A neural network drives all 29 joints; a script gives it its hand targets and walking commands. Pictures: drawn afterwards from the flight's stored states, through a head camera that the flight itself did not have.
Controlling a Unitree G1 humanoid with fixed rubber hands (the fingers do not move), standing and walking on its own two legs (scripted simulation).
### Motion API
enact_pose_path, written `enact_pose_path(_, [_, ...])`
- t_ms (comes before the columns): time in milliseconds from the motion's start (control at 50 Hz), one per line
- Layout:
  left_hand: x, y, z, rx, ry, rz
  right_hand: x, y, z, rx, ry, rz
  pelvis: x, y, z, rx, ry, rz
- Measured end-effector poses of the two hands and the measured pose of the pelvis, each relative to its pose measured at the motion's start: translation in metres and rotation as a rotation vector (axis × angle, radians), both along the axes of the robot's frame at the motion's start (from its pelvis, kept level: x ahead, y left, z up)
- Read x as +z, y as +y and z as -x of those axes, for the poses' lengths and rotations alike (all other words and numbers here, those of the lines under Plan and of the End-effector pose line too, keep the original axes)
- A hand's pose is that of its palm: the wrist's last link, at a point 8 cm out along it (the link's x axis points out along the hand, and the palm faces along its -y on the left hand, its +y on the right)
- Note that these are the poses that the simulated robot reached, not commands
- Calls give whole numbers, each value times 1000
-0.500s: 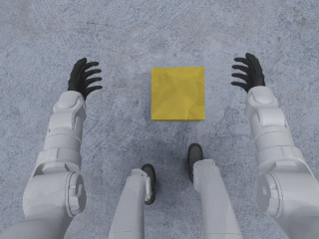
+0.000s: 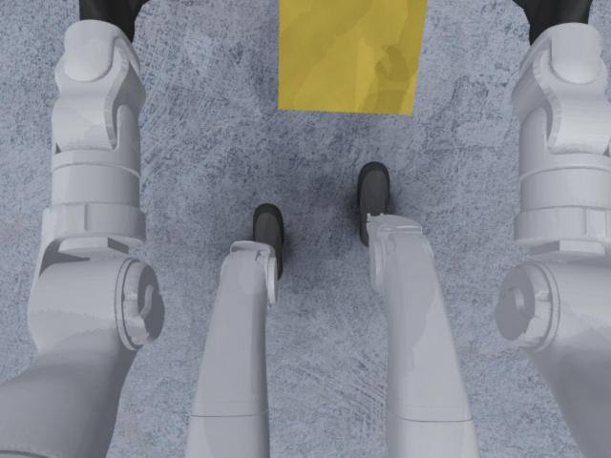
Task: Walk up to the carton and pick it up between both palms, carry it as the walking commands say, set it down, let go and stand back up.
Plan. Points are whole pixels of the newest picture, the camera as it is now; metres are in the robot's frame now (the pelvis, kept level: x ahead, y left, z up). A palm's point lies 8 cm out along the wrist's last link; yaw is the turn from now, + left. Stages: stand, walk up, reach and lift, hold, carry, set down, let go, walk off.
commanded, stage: reach and lift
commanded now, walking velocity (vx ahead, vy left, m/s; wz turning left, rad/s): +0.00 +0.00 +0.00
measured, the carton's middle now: (345, 44) +0.51 -0.07 -0.58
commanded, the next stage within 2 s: none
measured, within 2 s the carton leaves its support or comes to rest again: neither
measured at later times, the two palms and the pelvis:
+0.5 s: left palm (184, 26) +0.52 +0.15 -0.33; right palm (498, 29) +0.49 -0.24 -0.34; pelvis -0.06 -0.01 -0.15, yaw +3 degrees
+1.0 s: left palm (202, 33) +0.52 +0.16 -0.44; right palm (454, 45) +0.49 -0.23 -0.47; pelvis -0.05 +0.00 -0.25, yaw +3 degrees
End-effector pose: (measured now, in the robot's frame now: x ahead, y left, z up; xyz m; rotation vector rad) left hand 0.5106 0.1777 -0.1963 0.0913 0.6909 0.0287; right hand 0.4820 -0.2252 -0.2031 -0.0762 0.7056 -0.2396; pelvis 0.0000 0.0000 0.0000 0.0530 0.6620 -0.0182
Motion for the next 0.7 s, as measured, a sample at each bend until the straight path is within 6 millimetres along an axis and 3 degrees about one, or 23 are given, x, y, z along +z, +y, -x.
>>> enact_pose_path(120, [-22, -4, -3, 16, -45, -1, -26, 3, -7, 11, -44, 9, -31, 0, 25, 25, -53, 5])
enact_pose_path(260, [-23, -17, -18, -14, -81, -24, -47, 2, -20, -12, -52, -40, -78, -3, 48, 35, -90, 4])
enact_pose_path(320, [-44, -24, -17, -31, -29, -20, -71, 0, -13, -25, 4, -66, -96, -5, 54, 38, -91, 0])
enact_pose_path(420, [-99, -30, -6, -33, 49, -21, -114, -8, -5, -38, 16, -66, -127, -8, 58, 45, -77, -6])
enact_pose_path(500, [-132, -26, -6, -1, 34, -18, -142, -13, -8, -41, 2, -23, -155, -10, 58, 51, -59, -11])
enact_pose_path(620, [-152, -15, -13, 20, 7, -33, -158, -4, -21, 2, -40, -2, -186, -10, 57, 56, -66, -11])
enact_pose_path(700, [-163, -15, -17, 5, 2, -31, -185, 0, -13, -4, 42, -5, -201, -7, 56, 59, -76, -4])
